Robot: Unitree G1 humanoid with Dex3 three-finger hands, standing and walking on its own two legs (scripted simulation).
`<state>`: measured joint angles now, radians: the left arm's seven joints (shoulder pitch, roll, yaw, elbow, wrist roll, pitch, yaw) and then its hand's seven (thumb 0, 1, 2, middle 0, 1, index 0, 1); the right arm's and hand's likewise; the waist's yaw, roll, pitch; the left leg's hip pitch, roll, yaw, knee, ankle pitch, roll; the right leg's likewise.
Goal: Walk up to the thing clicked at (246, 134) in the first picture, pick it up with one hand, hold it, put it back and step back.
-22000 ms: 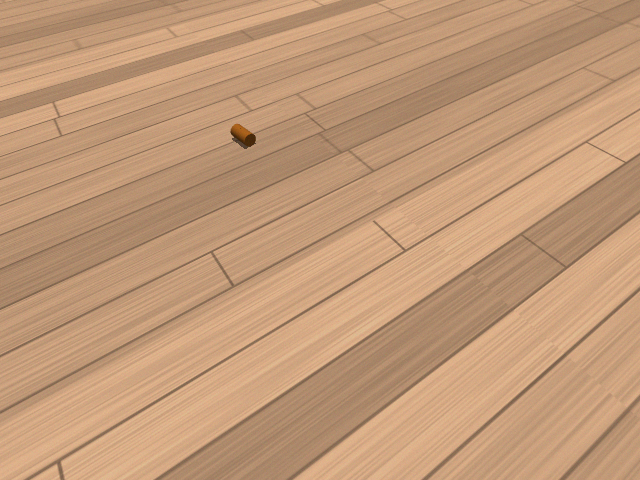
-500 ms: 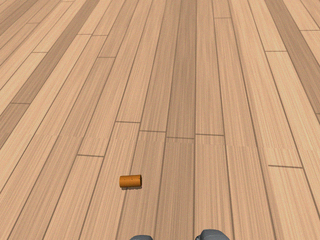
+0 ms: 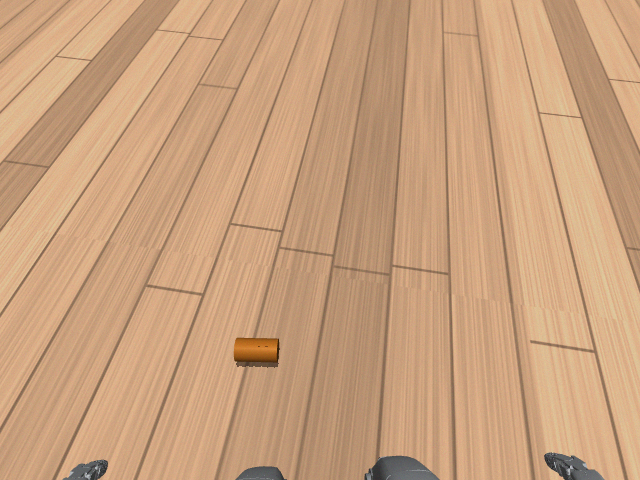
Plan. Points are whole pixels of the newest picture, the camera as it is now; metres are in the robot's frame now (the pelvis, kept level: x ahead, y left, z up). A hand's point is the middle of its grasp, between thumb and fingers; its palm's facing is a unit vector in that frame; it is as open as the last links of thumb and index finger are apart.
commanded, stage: walk up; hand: left
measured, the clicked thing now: (257, 350) +0.51 +0.20 -0.72
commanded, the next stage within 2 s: stand in 1.22 s
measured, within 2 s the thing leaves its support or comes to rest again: neither
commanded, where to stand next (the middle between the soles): +0.03 +0.00 m, yaw -2 degrees
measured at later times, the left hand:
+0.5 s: hand out of the picture +0.11 +0.24 -0.13, palm faces -0.04 -0.94 -0.34, open 7.4 cm
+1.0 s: hand out of the picture +0.07 +0.26 -0.13, palm faces -0.05 -0.94 -0.33, open 7.4 cm
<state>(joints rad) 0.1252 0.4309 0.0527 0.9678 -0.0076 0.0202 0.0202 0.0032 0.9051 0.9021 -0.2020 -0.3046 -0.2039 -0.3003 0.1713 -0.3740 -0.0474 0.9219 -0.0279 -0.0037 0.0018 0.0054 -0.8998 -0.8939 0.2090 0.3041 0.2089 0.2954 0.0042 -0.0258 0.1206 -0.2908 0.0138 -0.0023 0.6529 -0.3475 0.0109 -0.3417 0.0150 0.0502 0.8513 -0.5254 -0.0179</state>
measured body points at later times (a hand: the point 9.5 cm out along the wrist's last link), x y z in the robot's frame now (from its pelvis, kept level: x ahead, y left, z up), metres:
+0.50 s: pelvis -0.01 +0.00 +0.02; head +0.00 +0.00 +0.47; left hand +0.12 +0.29 -0.10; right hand +0.08 -0.31 -0.10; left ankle +0.00 +0.12 -0.72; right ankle -0.02 -0.13 -0.72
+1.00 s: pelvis -0.01 +0.01 +0.02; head +0.00 +0.01 +0.47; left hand +0.07 +0.31 -0.11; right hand +0.05 -0.30 -0.11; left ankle +0.00 +0.12 -0.72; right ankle -0.02 -0.13 -0.72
